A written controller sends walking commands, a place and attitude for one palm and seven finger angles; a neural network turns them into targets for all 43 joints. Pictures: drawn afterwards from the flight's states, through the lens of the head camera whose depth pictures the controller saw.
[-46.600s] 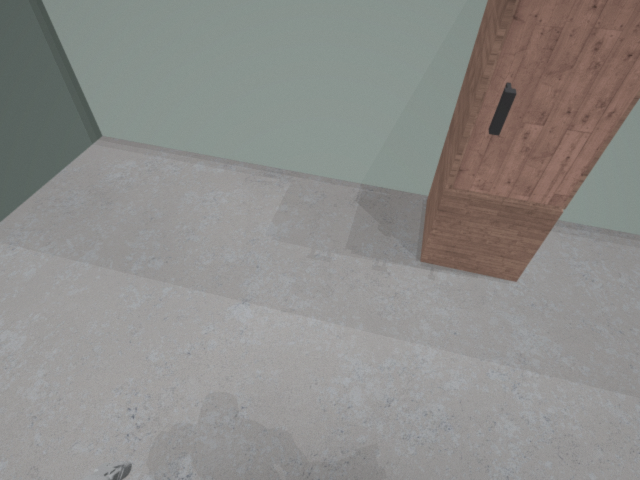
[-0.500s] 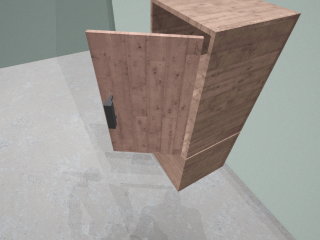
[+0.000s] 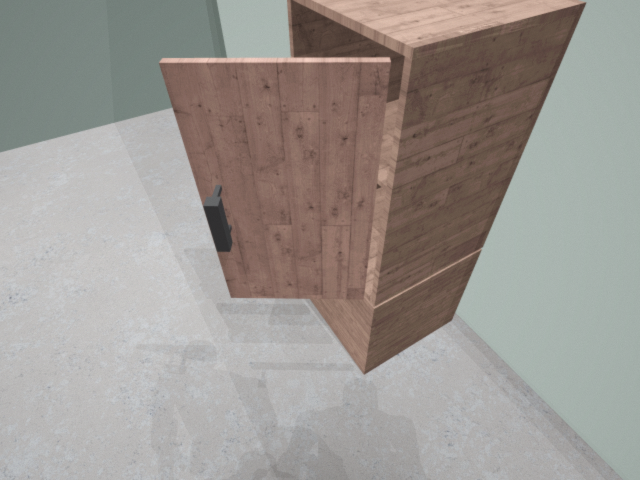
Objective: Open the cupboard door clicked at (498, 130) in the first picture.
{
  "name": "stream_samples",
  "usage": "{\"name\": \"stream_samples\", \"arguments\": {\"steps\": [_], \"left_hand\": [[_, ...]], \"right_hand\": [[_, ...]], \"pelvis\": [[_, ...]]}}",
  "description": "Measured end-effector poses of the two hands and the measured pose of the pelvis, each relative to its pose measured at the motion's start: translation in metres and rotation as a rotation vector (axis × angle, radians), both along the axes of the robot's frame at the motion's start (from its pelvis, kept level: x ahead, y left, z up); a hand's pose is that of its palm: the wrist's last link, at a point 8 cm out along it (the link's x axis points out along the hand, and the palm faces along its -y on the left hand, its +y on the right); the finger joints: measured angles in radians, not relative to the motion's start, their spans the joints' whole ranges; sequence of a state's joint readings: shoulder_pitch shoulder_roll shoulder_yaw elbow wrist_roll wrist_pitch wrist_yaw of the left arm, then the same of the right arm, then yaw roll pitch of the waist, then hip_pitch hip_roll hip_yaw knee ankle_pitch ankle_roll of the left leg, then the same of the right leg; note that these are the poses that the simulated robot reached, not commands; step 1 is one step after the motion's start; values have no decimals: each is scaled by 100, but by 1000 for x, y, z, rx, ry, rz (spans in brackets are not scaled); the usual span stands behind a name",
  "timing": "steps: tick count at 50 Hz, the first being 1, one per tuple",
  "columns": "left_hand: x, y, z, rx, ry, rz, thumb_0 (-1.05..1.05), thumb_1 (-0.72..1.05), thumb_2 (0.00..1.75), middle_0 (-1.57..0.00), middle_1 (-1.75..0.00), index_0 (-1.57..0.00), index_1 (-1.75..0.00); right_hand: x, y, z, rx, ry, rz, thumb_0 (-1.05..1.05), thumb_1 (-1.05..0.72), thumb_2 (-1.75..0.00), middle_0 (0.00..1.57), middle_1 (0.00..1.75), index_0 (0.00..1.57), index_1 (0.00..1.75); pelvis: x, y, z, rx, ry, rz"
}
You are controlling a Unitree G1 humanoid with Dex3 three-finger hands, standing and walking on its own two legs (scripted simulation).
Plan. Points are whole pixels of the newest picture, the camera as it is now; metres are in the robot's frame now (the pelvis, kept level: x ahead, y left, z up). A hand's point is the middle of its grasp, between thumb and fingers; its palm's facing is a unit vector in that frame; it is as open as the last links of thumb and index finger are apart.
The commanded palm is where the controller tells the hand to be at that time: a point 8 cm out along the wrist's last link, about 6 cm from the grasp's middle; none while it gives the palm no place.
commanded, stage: come to a stop and stand still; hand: left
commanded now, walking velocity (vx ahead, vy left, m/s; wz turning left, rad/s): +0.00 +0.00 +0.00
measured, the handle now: (221, 217) +0.58 +0.23 -0.03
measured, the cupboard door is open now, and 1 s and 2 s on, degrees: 57 57 57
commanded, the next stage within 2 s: look again from close up in 1.00 s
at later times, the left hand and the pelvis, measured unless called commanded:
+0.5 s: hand out of the picture +0.02 +0.13 -0.16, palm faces +0.03 -0.98 -0.21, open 7.3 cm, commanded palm none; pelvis +0.02 -0.04 +0.01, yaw +1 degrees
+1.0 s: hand out of the picture +0.06 +0.13 -0.16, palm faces +0.05 -0.98 -0.22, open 7.3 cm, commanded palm none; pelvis +0.05 -0.05 +0.01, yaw +1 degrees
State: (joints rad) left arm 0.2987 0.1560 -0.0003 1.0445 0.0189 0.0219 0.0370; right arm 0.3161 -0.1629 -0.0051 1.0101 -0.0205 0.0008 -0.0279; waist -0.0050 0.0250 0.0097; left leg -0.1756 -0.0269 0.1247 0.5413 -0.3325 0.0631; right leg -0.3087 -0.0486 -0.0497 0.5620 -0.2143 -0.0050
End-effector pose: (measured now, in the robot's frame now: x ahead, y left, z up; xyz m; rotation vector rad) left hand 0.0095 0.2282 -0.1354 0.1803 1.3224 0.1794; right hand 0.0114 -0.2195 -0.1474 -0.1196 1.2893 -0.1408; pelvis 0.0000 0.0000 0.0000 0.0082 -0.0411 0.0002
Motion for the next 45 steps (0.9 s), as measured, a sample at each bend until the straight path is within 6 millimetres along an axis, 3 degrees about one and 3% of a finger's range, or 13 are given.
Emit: {"name": "stream_samples", "arguments": {"steps": [9, 17, 26, 45], "left_hand": [[-8, -17, 12, 12, 15, 6, 0, 91, 90, -20, -30, -20, -30], [-9, -42, 8, -21, 70, 10, 1, 92, 90, -20, -30, -20, -30], [5, -54, 5, -29, 86, 19, 2, 94, 90, -20, -30, -20, -30], [37, -53, 4, -18, 45, 32, 1, 94, 90, -20, -30, -20, -30]], "right_hand": [[5, -16, -3, 30, -4, 29, 1, -92, -89, 20, 29, 20, 30], [-13, -27, -1, 35, 91, 21, 1, -91, -90, 20, 29, 20, 30], [-25, -34, 2, 34, 191, 8, 1, -91, -90, 20, 29, 20, 30], [25, -36, 3, 21, 126, 24, 1, -91, -90, 20, 29, 20, 30]], "pelvis": [[2, -16, 4, 15, 17, -1], [11, -33, 7, 14, 36, 3], [26, -45, 8, 7, 44, 13], [47, -50, 9, -2, 42, 19]]}}
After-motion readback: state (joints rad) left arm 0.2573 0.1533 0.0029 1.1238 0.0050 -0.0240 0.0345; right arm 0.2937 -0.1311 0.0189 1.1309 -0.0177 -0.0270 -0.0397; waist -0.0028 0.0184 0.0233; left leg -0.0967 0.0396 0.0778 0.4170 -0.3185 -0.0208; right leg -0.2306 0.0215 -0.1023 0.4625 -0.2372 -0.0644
